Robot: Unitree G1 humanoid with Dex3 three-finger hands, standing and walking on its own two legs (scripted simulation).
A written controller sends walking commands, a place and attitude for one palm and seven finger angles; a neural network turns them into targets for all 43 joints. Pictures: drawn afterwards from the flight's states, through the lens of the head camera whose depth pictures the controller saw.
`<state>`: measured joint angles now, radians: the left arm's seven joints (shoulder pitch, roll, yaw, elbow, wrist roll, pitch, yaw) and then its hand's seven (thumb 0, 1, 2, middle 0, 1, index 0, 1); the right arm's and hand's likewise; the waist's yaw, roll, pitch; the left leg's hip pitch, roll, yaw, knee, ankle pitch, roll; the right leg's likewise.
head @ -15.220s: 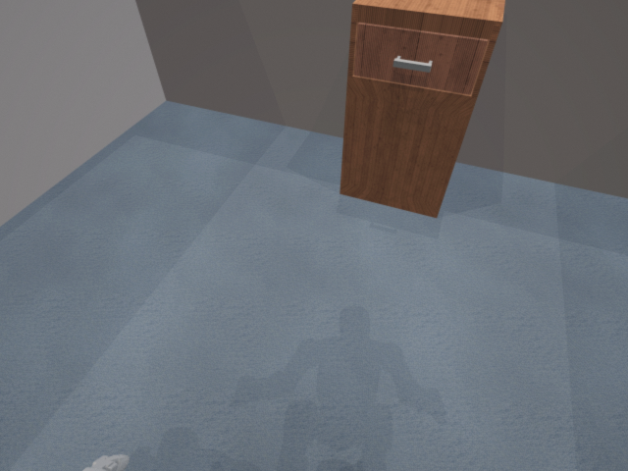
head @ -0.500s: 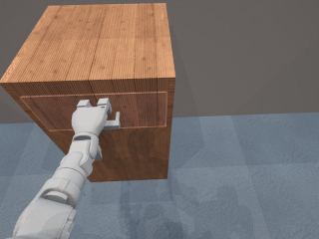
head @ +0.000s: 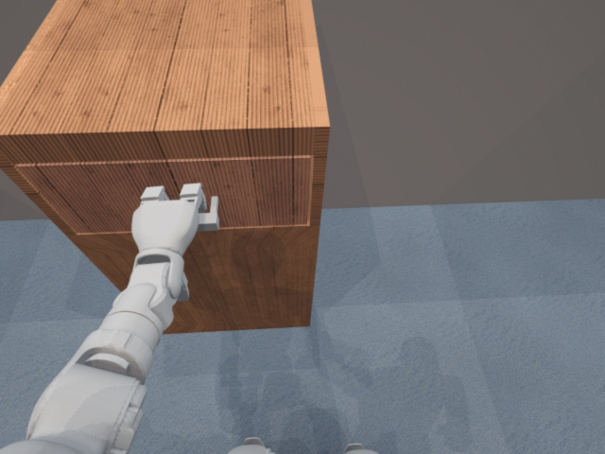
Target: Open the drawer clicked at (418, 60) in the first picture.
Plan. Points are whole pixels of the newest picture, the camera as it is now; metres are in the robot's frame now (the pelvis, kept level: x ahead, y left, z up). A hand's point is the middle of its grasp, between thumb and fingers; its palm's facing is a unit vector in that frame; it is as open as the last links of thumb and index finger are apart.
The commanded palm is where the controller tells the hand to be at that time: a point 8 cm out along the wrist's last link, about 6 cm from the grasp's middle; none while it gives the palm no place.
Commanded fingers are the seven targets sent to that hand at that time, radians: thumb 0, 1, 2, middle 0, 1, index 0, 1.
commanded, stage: lower the fingers behind the handle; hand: left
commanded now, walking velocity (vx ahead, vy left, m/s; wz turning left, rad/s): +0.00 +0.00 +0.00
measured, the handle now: (180, 213) +0.49 +0.20 -0.03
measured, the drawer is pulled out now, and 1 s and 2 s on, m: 0.00 0.00 0.02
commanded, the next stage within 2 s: close the thumb around the handle in 0.86 s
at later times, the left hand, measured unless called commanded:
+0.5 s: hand (186, 248) +0.43 +0.18 -0.05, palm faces -0.04 -0.04 -1.00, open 13.8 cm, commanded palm +0.40 +0.18 +0.00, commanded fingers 0.00 -0.50 0.30 -0.30 -1.20 -0.30 -1.20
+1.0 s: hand (186, 251) +0.42 +0.18 -0.05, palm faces -0.03 -0.04 -1.00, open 13.9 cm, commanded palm +0.40 +0.18 +0.00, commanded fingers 0.00 -0.33 0.37 -0.31 -1.22 -0.31 -1.22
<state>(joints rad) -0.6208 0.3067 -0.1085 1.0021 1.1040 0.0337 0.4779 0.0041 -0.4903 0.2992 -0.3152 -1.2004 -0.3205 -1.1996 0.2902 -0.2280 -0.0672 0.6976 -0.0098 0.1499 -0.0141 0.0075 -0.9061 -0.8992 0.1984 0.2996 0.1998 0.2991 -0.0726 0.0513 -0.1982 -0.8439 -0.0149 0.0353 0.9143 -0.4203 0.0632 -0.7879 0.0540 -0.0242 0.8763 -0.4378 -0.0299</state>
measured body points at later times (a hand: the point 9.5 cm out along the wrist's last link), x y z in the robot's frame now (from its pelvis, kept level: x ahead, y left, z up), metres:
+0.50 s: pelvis +0.00 +0.00 -0.02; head +0.09 +0.00 +0.42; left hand +0.43 +0.18 +0.01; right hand +0.04 -0.26 -0.15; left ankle +0.00 +0.08 -0.69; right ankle -0.02 -0.11 -0.69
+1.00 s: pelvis +0.00 +0.00 -0.01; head +0.09 +0.00 +0.43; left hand +0.42 +0.18 +0.01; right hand +0.06 -0.26 -0.15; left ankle +0.00 +0.08 -0.69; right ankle -0.02 -0.11 -0.69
